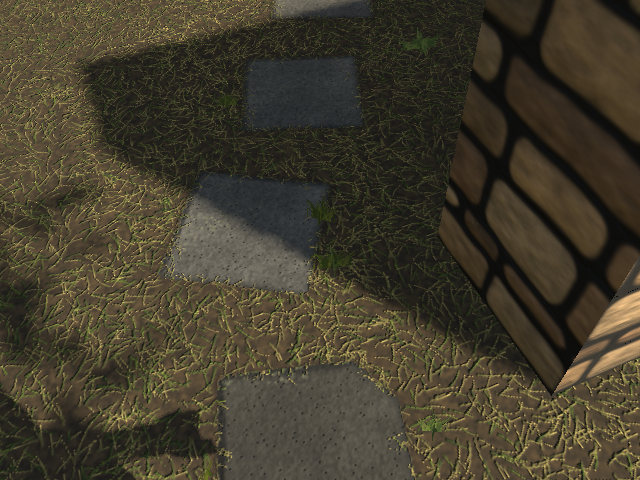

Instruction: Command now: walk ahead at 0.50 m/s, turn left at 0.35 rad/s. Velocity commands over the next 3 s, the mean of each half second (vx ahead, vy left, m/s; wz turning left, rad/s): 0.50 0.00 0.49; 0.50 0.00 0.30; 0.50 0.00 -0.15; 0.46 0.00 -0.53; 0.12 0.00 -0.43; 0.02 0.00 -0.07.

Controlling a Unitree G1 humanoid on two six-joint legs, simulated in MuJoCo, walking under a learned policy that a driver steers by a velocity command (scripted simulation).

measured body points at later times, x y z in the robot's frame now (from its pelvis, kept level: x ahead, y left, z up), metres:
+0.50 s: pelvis +0.29 +0.07 +0.00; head +0.32 +0.09 +0.45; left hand +0.42 +0.37 -0.08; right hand +0.44 -0.20 -0.10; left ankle +0.23 +0.13 -0.74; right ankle +0.51 -0.06 -0.70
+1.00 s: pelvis +0.56 +0.13 +0.00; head +0.59 +0.14 +0.45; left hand +0.43 +0.38 -0.12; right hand +0.86 +0.02 -0.08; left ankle +0.64 +0.33 -0.71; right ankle +0.53 -0.02 -0.74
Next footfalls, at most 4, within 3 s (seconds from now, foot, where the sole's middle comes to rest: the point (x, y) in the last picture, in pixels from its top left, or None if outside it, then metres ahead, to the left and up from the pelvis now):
0.14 left None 0.27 0.14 -0.78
0.62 right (357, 442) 0.56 0.00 -0.78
1.10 left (207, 374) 0.70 0.35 -0.78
1.64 right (275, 251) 1.07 0.23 -0.78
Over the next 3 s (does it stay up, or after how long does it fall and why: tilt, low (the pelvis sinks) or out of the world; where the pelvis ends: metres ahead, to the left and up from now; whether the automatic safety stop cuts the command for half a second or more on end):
stays up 1.22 0.31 0.00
